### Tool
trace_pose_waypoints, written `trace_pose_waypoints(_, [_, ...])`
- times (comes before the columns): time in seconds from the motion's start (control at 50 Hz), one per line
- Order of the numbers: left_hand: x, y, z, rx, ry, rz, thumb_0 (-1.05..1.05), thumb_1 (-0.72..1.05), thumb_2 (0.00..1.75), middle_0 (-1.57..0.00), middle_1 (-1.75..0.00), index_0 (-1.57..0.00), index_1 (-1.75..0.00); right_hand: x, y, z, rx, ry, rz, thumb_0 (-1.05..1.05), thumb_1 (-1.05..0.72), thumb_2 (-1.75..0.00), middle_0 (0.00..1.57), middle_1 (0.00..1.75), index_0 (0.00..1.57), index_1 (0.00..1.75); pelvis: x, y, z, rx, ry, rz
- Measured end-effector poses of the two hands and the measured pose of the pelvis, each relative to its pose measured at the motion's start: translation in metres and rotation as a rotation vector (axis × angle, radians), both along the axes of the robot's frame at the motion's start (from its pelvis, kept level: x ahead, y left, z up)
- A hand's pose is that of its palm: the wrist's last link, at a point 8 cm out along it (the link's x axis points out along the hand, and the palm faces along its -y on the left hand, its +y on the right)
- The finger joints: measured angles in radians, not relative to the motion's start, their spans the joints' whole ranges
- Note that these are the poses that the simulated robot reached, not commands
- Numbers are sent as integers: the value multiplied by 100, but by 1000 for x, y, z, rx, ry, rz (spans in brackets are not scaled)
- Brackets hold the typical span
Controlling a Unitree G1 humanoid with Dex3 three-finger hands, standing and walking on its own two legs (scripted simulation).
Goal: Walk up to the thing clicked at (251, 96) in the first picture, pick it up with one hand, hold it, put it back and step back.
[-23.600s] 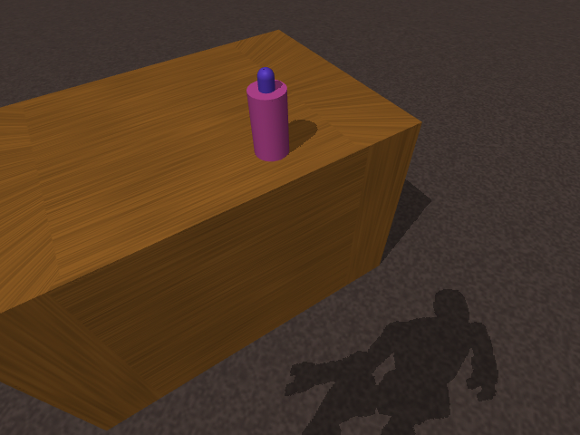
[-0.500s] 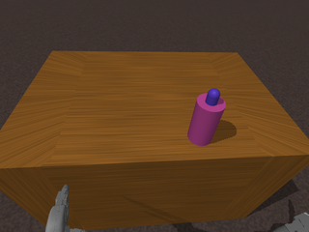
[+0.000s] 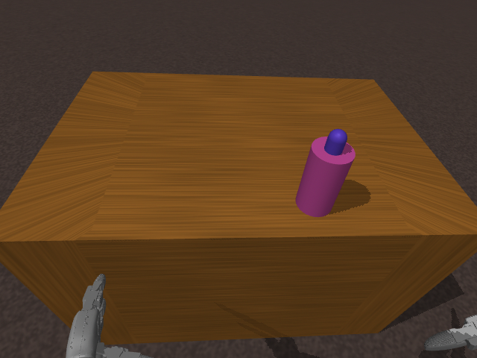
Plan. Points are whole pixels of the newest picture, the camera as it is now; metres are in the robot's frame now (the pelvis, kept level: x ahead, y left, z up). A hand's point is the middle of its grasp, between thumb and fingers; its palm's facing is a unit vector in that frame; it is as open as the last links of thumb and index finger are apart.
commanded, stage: home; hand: right
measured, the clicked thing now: (325, 171) +0.48 -0.17 +0.05
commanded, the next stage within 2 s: none
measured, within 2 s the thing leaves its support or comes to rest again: neither
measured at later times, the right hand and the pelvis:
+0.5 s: hand (347, 348) +0.17 -0.17 -0.08, palm faces +0.07 +0.98 -0.17, open 17.5 cm; pelvis +0.00 +0.00 -0.01, yaw +0 degrees
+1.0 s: hand (356, 340) +0.19 -0.20 -0.10, palm faces -0.03 +0.94 -0.33, open 17.5 cm; pelvis +0.02 -0.01 -0.02, yaw +0 degrees
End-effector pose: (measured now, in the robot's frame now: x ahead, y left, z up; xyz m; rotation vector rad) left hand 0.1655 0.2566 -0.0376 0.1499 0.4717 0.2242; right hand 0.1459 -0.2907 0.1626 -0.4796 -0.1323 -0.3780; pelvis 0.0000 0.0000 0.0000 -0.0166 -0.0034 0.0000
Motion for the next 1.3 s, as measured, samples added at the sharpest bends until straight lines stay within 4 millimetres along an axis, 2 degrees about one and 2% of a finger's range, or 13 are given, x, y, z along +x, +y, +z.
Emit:
trace_pose_waypoints(0.08, [-1, -17, 9, -6, -7, -57, -1, -29, 33, -11, -15, -11, -15, -3, 7, -38, 133, 65, 21, -1, 54, -7, 6, 6, 6, 6, 2, 1, 1, 0, -9, 1])
trace_pose_waypoints(0.2, [-17, -53, -24, -77, 151, -116, -1, 9, 53, -14, -20, -14, -20, -3, 33, -101, 286, 265, 82, -1, 53, -7, 6, 6, 6, 6, -3, -1, -2, 9, 18, -3])
trace_pose_waypoints(0.3, [-22, -44, -39, -63, 203, -67, 0, 42, 67, -17, -24, -17, -24, -9, 36, -137, 290, 468, 73, -1, 53, -7, 7, 6, 6, 6, -4, -6, -4, 15, 47, 0])
trace_pose_waypoints(0.38, [-12, -32, -30, -11, 160, -48, 0, 65, 78, -19, -26, -18, -27, -10, 41, -171, 322, 580, 58, -1, 56, -5, 6, 5, 6, 6, -2, -8, -7, 13, 64, 4])
trace_pose_waypoints(0.44, [-3, -37, -24, 3, 128, -59, 0, 76, 83, -19, -28, -19, -28, -5, 57, -202, 383, 657, 76, -1, 56, -4, 6, 5, 5, 6, -1, -6, -10, 11, 81, 5])
trace_pose_waypoints(0.5, [1, -44, -19, 2, 114, -72, 1, 82, 86, -20, -29, -19, -29, 4, 72, -220, 436, 697, 102, -1, 56, -5, 6, 5, 6, 6, 3, -4, -12, 12, 91, 3])
trace_pose_waypoints(0.56, [-1, -45, -20, 6, 127, -71, 1, 86, 88, -20, -29, -20, -29, 15, 73, -222, 447, 691, 98, -1, 55, -5, 6, 5, 6, 6, 8, -3, -13, 18, 93, 0])
trace_pose_waypoints(0.64, [-3, -37, -33, 18, 181, -59, 1, 88, 89, -20, -29, -20, -30, 26, 57, -212, 405, 649, 52, -1, 55, -5, 7, 5, 6, 6, 13, -3, -15, 29, 88, 3])
trace_pose_waypoints(0.76, [-7, -27, -53, 8, 247, -25, 1, 90, 90, -21, -30, -20, -30, 25, 54, -211, 368, 695, 40, -1, 56, -4, 6, 5, 5, 6, 18, -8, -19, 33, 105, 9])
trace_pose_waypoints(0.92, [-9, -25, -66, 11, 317, -1, 1, 90, 90, -21, -30, -20, -30, 27, 59, -219, 381, 739, 25, -1, 55, -5, 6, 5, 6, 6, 21, -8, -22, 31, 127, 12])
trace_pose_waypoints(1.0, [-12, -15, -76, 85, 431, -97, 1, 90, 90, -21, -30, -20, -30, 30, 44, -237, 268, 831, 80, -1, 55, -5, 6, 5, 6, 6, 22, -7, -22, 24, 79, 8])
trace_pose_waypoints(1.16, [-39, 26, -73, 121, 522, -36, 1, 90, 90, -21, -30, -20, -30, -2, -1, -254, 231, 1000, -18, -1, 54, -5, 6, 5, 6, 6, 20, -7, -17, 15, 11, 9])
trace_pose_waypoints(1.3, [-74, 42, -71, 128, 631, -8, 1, 90, 90, -20, -30, -20, -30, -41, -14, -259, 247, 1128, -89, 0, 53, -6, 6, 5, 6, 6, 11, -6, -6, 11, -17, 4])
